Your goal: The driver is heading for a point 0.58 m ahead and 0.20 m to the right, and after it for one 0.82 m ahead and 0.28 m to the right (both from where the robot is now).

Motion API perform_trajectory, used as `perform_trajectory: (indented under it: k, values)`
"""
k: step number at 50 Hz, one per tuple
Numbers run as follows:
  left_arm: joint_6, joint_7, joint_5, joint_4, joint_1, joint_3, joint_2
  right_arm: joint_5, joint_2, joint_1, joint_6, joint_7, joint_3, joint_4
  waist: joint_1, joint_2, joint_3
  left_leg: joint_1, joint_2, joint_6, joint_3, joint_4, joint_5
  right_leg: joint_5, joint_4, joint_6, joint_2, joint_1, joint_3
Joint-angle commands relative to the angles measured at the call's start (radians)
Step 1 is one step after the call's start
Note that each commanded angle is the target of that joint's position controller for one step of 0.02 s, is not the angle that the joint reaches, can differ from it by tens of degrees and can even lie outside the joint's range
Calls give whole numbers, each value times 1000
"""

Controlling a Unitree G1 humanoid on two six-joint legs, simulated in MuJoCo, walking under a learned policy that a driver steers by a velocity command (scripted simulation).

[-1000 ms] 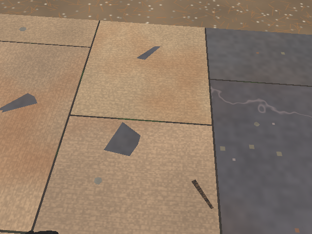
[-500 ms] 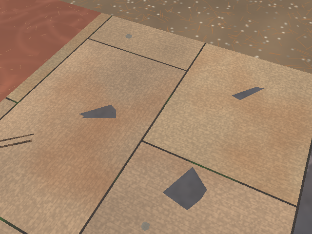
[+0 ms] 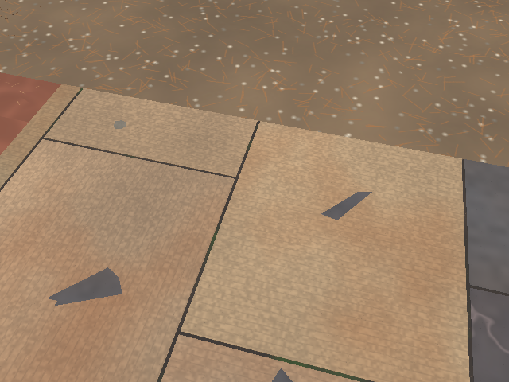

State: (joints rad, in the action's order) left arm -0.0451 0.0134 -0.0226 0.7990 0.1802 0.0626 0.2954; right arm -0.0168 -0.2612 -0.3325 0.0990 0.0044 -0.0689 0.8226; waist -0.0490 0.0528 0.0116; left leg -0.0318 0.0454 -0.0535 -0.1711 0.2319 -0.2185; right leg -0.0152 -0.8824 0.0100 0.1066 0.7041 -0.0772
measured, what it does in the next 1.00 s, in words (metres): walks ahead, turning right: right foot, then left foot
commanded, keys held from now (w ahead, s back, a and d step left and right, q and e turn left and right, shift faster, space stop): w+e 1.00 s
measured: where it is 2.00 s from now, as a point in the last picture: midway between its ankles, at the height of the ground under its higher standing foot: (348, 287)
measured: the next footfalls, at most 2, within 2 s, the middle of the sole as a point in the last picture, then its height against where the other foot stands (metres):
right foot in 0.22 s outside the picture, level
left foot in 0.68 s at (251, 347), level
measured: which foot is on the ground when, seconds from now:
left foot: down 0.00-0.24, up 0.26-0.66, down 0.68-1.00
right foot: up 0.00-0.20, down 0.22-0.68, up 0.70-1.00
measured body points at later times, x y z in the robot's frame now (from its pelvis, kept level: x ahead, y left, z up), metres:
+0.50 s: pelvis +0.28 -0.06 +0.00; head +0.31 -0.09 +0.45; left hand +0.43 +0.19 -0.10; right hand +0.39 -0.37 -0.09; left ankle +0.45 +0.09 -0.68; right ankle +0.25 -0.13 -0.75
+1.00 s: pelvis +0.54 -0.10 +0.00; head +0.57 -0.11 +0.45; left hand +0.84 +0.02 -0.09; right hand +0.41 -0.36 -0.12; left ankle +0.56 +0.01 -0.75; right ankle +0.54 -0.30 -0.67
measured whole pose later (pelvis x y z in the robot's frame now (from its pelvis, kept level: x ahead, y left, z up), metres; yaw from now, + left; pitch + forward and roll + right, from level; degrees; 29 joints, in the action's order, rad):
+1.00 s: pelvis +0.54 -0.10 +0.00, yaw -35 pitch +1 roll +2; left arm -0.01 0.01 -0.02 0.63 0.19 0.08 0.31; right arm -0.01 -0.27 -0.33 0.09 0.00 -0.07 0.82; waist -0.07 0.05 0.03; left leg -0.08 0.02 -0.03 -0.14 0.29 -0.23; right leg -0.14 -0.98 0.01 0.09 0.70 -0.07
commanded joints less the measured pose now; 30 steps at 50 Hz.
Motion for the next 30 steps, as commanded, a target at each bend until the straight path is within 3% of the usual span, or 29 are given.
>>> perform_trajectory:
  k: [1, 4, 6, 8, 9, 10, 11, 12, 13, 14, 15, 16, 17, 18, 21, 25, 28, 30]
  values:
    - [-11, 18, 5, -81, -76, -7, 13, 7, -152, 55, 14, -14, -34, -58, 0, -84, 66, -58, -280, -118, 50, -125, 303, 118, 137, -11, 6, -29, 39]
    - [-11, 37, 3, -132, -162, -12, 11, 20, -170, 1, -8, -18, -42, -28, -32, -76, 92, 66, -315, -109, 21, -83, 357, 64, 219, -38, -4, 25, 75]
    - [-11, 51, 2, -164, -190, -10, 18, 28, -182, -11, -27, -21, -46, -18, -29, -86, 89, 137, -334, -96, 2, -25, 472, -20, 248, -63, -23, 31, 111]
    - [-7, 59, 0, -179, -157, 5, 44, 30, -209, 8, -43, -29, -53, -24, 10, -126, 35, 169, -334, -72, -27, 95, 798, -119, 251, -100, -83, -72, 171]
    - [-3, 58, -1, -173, -92, 19, 69, 32, -223, 18, -51, -34, -56, -29, 52, -147, -13, 169, -329, -60, -37, 203, 955, -170, 244, -122, -123, -166, 198]
    - [-1, 53, -4, -148, 30, 44, 112, 34, -230, 32, -59, -39, -56, -33, 124, -146, -81, 123, -307, -39, -54, 376, 1003, -163, 280, -154, -164, -337, 206]
    - [5, 36, -3, -111, 193, 78, 177, 34, -221, 41, -55, -43, -48, -43, 210, -105, -164, -46, -266, 2, -64, 625, 841, -103, 345, -198, -158, -620, 135]
    - [10, 16, -3, -101, 246, 105, 293, -1, -93, -33, -34, -33, -10, -93, 145, 141, -248, -488, -117, 70, -42, 1002, 44, -141, 361, -348, 102, -989, -335]
    - [-5, 20, 3, -133, 249, 90, 275, 13, -90, -12, 11, -16, 6, -113, 144, 122, -405, -684, 15, 77, 207, 1190, -393, -229, 531, -472, 243, -1133, -779]
    - [-14, 24, 11, -127, 233, 69, 202, 53, -158, 108, 37, -2, -13, -142, 183, 40, -309, -786, -49, 54, 283, 1199, -315, -209, 572, -406, 211, -1084, -645]
    - [-21, 23, 5, -128, 182, 60, 168, 58, -152, 140, 50, 0, -8, -156, 148, 2, -189, -788, -92, 37, 270, 1117, -227, -147, 573, -365, 168, -938, -496]
    - [-22, 21, 2, -140, 111, 51, 138, 35, -146, 139, 52, -7, -10, -144, 98, -57, -115, -735, -131, 40, 261, 1021, -171, -63, 581, -329, 122, -787, -391]
    - [-22, 17, 9, -158, 61, 39, 104, 17, -160, 127, 42, -12, -20, -136, 62, -45, -79, -661, -156, 49, 260, 957, -133, 25, 603, -313, 89, -673, -321]
    - [-22, 13, 18, -173, 40, 36, 100, 12, -158, 109, 28, -10, -23, -136, 37, -24, -71, -606, -162, 61, 261, 927, -109, 63, 627, -313, 71, -600, -297]
    - [-27, -3, 13, -169, 50, 47, 134, 1, -118, 117, 0, -13, -13, -146, 24, -20, -51, -566, -152, 110, 228, 794, -40, 159, 654, -316, 37, -479, -215]
    - [-15, -23, 2, -151, 100, 53, 153, 5, -76, 278, 2, -8, 8, -186, 86, 23, -21, -507, -95, 131, 214, 467, 219, 29, 637, -250, -31, -420, -149]
    - [-5, -27, -3, -135, 150, 56, 161, 23, -96, 353, 13, 6, 5, -206, 119, 44, -21, -453, -58, 128, 226, 342, 286, -75, 606, -231, -9, -445, -209]
    - [-1, -29, -6, -130, 163, 54, 150, 28, -127, 354, 22, 14, -6, -212, 110, 54, -25, -433, -55, 110, 254, 288, 247, -128, 552, -217, 18, -500, -278]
